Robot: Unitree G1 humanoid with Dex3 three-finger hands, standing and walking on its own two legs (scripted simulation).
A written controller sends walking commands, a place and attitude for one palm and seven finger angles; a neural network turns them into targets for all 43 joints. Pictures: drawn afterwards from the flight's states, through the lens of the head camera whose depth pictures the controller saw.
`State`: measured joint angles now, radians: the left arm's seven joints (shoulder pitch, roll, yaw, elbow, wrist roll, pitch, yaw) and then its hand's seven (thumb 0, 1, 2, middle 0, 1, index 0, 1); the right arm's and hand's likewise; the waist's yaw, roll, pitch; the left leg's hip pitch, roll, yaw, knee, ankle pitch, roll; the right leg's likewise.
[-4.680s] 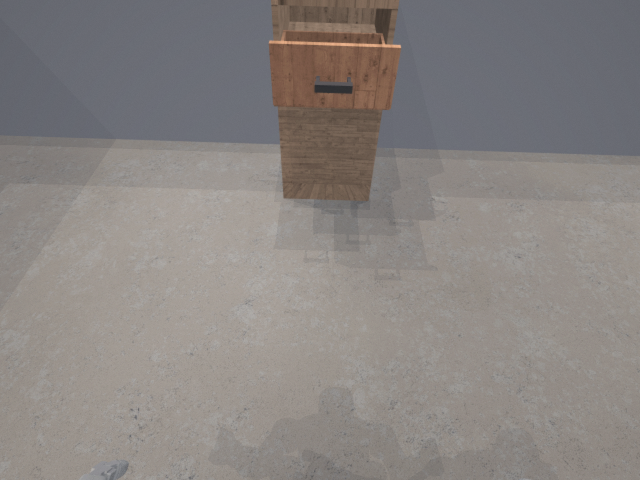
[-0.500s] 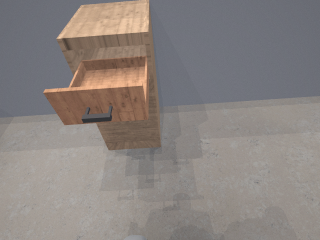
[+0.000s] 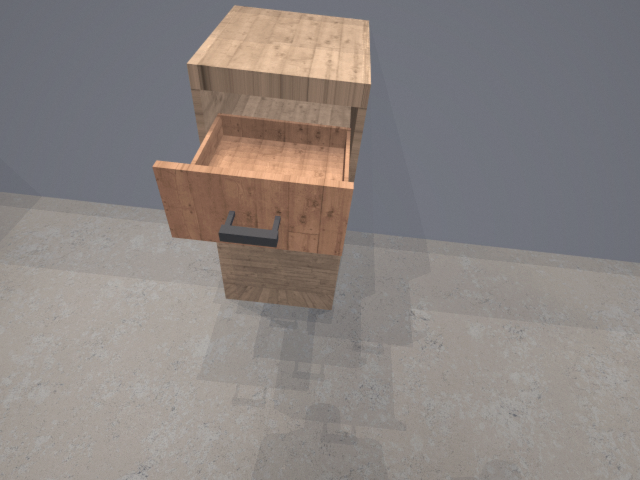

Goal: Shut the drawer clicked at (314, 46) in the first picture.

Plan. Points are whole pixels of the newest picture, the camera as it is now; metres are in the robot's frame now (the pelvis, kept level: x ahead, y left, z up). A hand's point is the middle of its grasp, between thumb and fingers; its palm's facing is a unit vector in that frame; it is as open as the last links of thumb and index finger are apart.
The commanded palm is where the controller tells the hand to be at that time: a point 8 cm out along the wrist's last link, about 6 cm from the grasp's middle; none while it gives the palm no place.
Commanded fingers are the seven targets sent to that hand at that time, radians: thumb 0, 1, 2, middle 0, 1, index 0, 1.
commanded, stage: take the last steps up to it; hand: left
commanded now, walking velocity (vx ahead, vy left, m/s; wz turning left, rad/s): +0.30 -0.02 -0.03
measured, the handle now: (251, 227) +0.54 +0.18 -0.04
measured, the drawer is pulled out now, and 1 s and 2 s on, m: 0.30 0.30 0.30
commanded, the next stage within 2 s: come to a stop and stand still in 0.66 s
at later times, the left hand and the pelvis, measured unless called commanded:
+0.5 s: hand (254, 390) +0.30 +0.13 -0.18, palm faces -0.03 -0.98 -0.19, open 7.4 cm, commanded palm none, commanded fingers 0.00 0.90 0.90 -0.20 -0.30 -0.20 -0.30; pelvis +0.16 -0.04 -0.03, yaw -1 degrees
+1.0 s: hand (234, 430) +0.23 +0.15 -0.19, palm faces +0.05 -0.99 -0.15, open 7.4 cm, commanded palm none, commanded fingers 0.00 0.90 0.90 -0.20 -0.30 -0.20 -0.30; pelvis +0.26 -0.02 +0.00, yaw -2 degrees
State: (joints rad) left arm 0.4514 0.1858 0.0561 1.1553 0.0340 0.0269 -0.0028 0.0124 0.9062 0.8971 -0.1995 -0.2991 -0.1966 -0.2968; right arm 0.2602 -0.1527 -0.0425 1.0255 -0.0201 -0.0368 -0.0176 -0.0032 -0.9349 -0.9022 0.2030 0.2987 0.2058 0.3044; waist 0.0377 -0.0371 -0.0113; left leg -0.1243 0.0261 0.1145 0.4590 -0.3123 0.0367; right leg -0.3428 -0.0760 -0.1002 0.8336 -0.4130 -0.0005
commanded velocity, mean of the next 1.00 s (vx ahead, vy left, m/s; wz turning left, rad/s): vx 0.11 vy -0.04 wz -0.01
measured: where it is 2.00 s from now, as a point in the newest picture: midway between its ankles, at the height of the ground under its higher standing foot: outside the picture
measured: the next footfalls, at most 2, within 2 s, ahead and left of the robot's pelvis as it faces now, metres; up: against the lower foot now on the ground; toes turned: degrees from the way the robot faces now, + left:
right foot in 0.44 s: +0.28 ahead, -0.14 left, +0.00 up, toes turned -9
left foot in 0.82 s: +0.34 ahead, +0.09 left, +0.00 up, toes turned +5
